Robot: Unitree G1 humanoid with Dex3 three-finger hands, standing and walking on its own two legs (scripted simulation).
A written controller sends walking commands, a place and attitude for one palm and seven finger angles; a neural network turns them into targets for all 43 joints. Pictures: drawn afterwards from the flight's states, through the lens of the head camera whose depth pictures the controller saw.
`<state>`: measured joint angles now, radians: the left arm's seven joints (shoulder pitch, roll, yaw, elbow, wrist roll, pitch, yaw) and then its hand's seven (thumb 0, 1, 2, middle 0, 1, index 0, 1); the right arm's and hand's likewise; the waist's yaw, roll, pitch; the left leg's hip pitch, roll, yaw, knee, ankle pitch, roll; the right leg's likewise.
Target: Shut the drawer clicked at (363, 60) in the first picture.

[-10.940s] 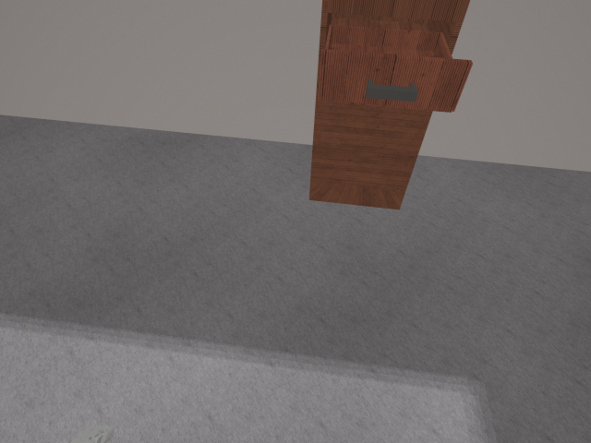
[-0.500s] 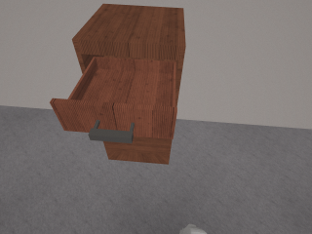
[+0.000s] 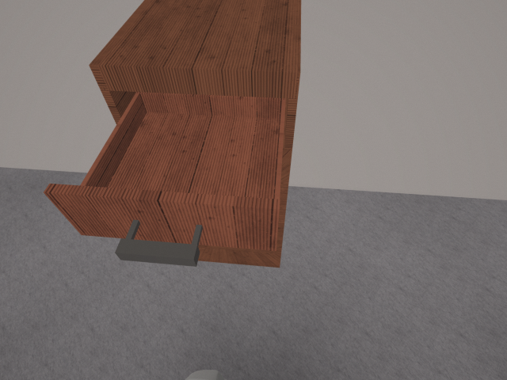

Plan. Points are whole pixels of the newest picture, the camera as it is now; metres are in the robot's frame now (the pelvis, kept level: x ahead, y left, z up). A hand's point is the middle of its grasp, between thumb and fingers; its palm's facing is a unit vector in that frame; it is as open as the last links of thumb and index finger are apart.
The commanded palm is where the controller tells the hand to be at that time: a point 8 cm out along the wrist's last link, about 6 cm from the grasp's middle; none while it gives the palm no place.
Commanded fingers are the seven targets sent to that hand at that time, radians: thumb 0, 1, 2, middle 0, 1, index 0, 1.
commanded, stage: come to a stop and stand still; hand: left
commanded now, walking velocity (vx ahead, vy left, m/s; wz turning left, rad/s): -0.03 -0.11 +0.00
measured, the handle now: (162, 240) +0.33 +0.19 +0.01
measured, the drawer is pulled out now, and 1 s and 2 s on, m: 0.29 0.29 0.29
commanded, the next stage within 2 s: look again from close up in 0.78 s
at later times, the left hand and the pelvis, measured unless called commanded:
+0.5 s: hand out of the picture -0.05 +0.18 -0.17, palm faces +0.03 -0.97 -0.24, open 7.4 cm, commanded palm none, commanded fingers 0.00 0.90 0.90 -0.20 -0.30 -0.20 -0.30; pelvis -0.04 +0.00 +0.00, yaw -1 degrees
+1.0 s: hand out of the picture -0.04 +0.17 -0.18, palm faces +0.04 -0.98 -0.19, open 7.4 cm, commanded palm none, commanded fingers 0.00 0.90 0.90 -0.20 -0.30 -0.20 -0.30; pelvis -0.05 +0.00 +0.00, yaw +0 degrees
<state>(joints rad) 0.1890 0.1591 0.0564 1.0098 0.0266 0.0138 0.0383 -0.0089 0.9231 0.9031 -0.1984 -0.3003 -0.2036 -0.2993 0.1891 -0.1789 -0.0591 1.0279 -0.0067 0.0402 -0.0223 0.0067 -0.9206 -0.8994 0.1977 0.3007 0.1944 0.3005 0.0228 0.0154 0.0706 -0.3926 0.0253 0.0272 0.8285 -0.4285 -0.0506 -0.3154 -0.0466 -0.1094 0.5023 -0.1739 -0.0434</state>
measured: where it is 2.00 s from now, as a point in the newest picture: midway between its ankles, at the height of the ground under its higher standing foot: outside the picture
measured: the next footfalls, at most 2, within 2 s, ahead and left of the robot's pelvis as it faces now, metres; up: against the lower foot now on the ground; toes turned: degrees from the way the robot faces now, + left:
left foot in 0.08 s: +0.06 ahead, +0.13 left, +0.00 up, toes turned +5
right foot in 0.46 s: +0.01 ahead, -0.11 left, +0.00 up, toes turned -3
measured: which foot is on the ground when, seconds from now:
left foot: up 0.00-0.06, down 0.08-1.00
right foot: down 0.00-0.10, up 0.12-0.44, down 0.46-1.00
